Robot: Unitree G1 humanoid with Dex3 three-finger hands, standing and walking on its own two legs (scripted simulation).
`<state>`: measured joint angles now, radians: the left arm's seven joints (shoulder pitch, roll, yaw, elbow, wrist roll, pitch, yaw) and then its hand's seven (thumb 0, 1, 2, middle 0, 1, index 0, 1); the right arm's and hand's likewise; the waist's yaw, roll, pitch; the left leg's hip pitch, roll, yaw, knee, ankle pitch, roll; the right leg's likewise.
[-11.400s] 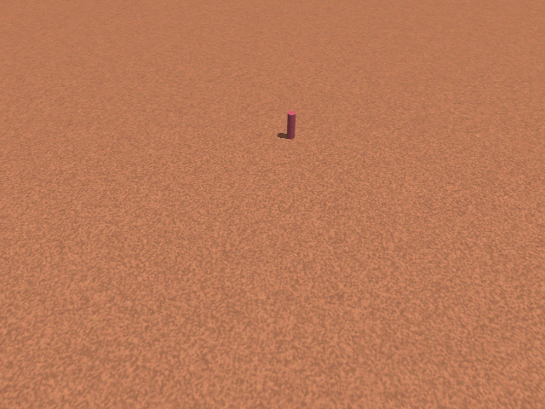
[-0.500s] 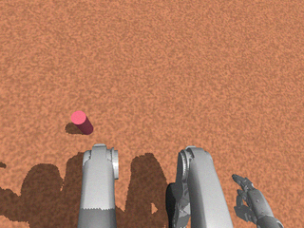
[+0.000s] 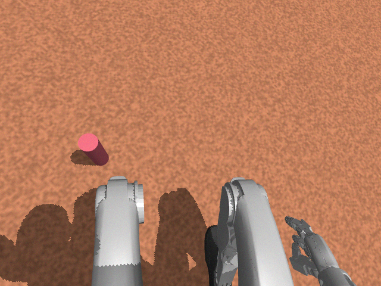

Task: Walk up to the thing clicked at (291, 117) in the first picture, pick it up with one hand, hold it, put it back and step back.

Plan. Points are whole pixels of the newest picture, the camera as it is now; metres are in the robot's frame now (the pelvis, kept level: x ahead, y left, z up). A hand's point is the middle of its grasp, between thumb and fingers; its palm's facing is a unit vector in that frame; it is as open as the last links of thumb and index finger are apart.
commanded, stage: approach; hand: left
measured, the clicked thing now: (95, 151) +0.42 +0.26 -0.28
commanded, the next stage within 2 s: close in in 0.38 s
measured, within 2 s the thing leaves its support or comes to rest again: neither
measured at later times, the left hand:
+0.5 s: hand (53, 162) +0.37 +0.33 -0.21, palm faces +0.08 -1.00 +0.02, open 17.3 cm
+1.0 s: hand (86, 163) +0.38 +0.27 -0.25, palm faces +0.11 -0.99 +0.01, open 17.5 cm
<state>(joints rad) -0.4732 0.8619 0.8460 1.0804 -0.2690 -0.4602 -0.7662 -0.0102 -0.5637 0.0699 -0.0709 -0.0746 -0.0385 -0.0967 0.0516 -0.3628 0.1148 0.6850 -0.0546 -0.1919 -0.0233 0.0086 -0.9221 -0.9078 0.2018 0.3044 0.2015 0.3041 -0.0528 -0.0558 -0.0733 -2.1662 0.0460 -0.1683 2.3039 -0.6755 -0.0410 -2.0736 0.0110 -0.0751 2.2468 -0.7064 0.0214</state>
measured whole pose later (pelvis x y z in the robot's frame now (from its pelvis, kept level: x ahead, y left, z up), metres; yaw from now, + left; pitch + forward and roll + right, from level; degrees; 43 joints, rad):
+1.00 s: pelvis -0.02 +0.02 -0.09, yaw -8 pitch +10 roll -16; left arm -0.47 0.74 0.53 1.37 -0.20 -1.11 -0.30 -0.01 -0.54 0.03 -0.06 -0.07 -0.06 -0.06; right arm -0.17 -0.39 0.45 0.60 -0.33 -0.06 0.13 0.00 -0.93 -0.90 0.20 0.30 0.20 0.30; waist -0.19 -0.25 0.25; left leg -2.21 0.02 -0.39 2.68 -0.69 -0.04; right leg -2.05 0.09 -0.21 2.47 -0.65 0.06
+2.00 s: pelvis -0.02 +0.03 -0.09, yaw -11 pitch +9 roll -18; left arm -0.54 0.80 0.50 1.41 -0.10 -1.16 -0.02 0.01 0.26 0.78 -0.82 -0.86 -0.79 -0.87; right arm -0.20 -0.37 0.52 0.56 -0.38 0.01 0.16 0.00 -0.87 -0.89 0.20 0.30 0.20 0.30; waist -0.22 -0.29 0.31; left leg -2.20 0.03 -0.44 2.70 -0.71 -0.04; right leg -2.03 0.11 -0.25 2.44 -0.64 0.07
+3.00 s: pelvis +0.00 +0.01 -0.04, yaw -4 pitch +25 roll -11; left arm -0.42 0.50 0.36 0.79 -0.15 -0.72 -0.12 0.04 0.12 1.03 -0.94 -1.05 -0.95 -1.04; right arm -0.03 -0.29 0.18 0.61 -0.14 0.07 0.12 0.00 -0.88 -0.89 0.20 0.30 0.20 0.30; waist -0.10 -0.07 -0.01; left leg -2.25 0.04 -0.25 2.48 -0.69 -0.04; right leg -2.12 0.03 -0.13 2.36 -0.69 0.04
